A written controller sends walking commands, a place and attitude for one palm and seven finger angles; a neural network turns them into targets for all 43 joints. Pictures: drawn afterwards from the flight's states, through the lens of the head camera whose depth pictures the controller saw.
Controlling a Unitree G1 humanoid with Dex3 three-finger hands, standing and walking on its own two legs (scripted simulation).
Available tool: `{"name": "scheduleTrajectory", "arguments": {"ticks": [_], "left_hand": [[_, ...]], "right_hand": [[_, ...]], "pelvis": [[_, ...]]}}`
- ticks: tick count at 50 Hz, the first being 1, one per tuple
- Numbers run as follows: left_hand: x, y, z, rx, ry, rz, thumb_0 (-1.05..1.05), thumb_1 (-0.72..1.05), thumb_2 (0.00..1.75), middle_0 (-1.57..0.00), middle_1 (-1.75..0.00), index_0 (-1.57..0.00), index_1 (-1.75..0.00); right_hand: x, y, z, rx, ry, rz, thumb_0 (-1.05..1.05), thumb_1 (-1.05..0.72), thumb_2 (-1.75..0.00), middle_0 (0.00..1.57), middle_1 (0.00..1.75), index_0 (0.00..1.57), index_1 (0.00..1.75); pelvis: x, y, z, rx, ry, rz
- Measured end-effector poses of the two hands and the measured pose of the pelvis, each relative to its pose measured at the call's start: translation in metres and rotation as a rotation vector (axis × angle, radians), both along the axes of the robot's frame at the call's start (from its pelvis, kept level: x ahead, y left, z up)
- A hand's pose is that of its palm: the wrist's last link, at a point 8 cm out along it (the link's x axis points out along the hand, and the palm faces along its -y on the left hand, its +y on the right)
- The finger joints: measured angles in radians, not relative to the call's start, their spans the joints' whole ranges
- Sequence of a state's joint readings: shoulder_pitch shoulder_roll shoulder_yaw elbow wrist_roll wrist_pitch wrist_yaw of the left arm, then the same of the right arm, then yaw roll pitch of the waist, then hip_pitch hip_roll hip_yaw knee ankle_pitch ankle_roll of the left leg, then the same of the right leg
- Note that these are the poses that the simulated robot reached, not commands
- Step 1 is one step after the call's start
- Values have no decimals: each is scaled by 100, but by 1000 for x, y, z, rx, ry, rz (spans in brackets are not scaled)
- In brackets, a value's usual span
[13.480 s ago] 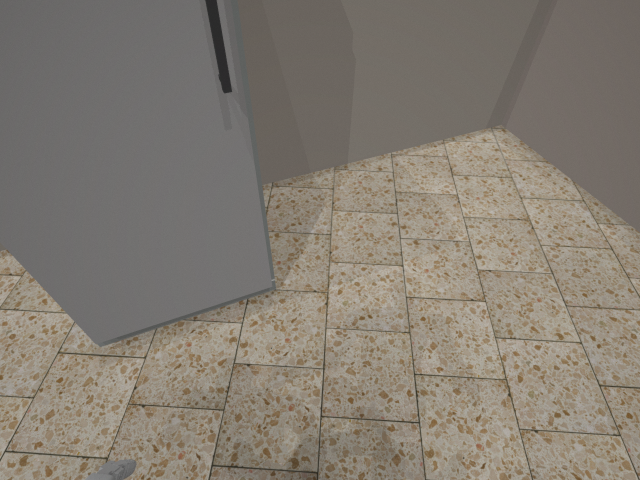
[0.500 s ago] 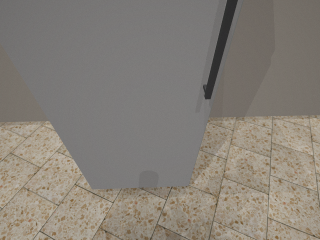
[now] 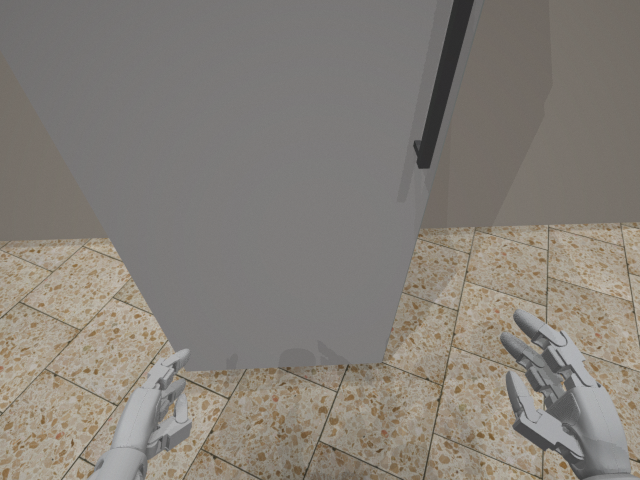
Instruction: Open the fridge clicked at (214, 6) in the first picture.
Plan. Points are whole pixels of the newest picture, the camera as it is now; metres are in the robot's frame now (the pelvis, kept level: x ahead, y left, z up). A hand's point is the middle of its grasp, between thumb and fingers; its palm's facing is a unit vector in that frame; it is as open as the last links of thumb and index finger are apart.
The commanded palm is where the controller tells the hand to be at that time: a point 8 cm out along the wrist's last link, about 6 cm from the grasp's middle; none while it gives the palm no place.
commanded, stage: raise the hand to about handle height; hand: right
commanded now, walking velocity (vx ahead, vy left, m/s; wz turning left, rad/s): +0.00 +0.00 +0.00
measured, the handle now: (447, 41) +0.55 -0.11 +0.30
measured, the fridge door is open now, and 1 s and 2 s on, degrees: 0 0 0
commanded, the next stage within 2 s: move the hooked fingers beside the handle in 1.80 s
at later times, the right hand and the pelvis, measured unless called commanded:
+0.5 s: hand (601, 378) +0.22 -0.25 +0.11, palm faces -0.05 +1.00 -0.08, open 10.8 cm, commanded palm +0.19 -0.30 +0.13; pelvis +0.01 -0.01 +0.01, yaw -1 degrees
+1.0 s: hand out of the picture +0.25 -0.29 +0.21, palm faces -0.01 +0.99 -0.12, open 13.6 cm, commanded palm +0.23 -0.33 +0.23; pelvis +0.02 -0.02 +0.03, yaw -2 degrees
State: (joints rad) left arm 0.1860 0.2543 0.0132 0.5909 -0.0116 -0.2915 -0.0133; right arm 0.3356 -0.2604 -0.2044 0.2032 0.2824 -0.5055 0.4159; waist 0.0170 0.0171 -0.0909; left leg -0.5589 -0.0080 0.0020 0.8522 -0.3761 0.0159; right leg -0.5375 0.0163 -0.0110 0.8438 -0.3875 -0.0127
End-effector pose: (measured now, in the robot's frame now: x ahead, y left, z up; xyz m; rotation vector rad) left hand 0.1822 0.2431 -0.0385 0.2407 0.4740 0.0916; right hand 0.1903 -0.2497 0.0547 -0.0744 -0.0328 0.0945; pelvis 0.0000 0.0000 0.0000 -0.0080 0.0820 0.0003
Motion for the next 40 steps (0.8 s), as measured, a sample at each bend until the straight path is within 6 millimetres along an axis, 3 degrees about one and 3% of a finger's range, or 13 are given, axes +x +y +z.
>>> {"name": "scheduleTrajectory", "arguments": {"ticks": [2,5,9,15,19,26,34,40], "left_hand": [[15,3,9,17,-71,-17,1,90,90,-20,-30,-20,-30],[31,4,17,46,-126,-39,1,90,90,-20,-30,-20,-30],[37,-4,14,77,-109,-78,1,90,90,-20,-30,-20,-30],[20,-27,-7,31,-4,-92,1,90,90,-20,-30,-20,-30],[1,-38,-14,-25,45,-66,1,90,90,-20,-30,-20,-30],[-20,-37,-13,-42,71,-31,2,90,90,-21,-30,-20,-30],[-10,-26,4,17,39,-15,2,90,90,-21,-30,-20,-30],[11,-35,23,18,-26,-40,2,90,90,-20,-30,-20,-30]], "right_hand": [[-11,-5,-12,10,38,49,0,-71,-81,21,43,22,43],[-32,-20,-26,72,100,-19,1,-63,-78,22,47,23,47],[-45,-31,-14,69,66,-125,1,-54,-74,22,53,23,53],[-22,-28,18,11,9,-58,1,-40,-68,23,62,24,62],[-1,-36,35,-13,49,-17,1,-31,-64,24,68,25,68],[16,-58,66,0,23,-46,1,-15,-57,25,78,26,78],[25,-67,88,-2,-2,-43,0,4,-49,26,90,27,90],[32,-78,117,-17,-64,-58,0,18,-43,28,99,28,99]], "pelvis": [[-2,2,-9,-1,14,3],[-2,4,-17,10,11,-6],[-1,5,-18,38,-11,-35],[-2,4,-10,56,-35,-56],[1,1,0,50,-42,-43],[8,-6,11,42,-52,-23],[13,-15,20,40,-89,-23],[16,-18,26,37,-120,-25]]}}
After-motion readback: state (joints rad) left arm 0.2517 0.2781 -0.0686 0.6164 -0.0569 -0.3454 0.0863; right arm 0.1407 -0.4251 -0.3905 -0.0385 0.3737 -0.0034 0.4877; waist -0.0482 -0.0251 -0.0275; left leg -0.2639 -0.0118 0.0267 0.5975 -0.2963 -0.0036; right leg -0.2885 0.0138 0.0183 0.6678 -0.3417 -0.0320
